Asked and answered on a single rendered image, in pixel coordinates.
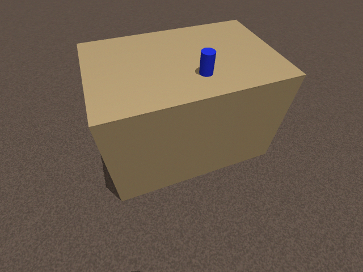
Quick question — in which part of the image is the can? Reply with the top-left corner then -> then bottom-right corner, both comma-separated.
199,48 -> 216,77

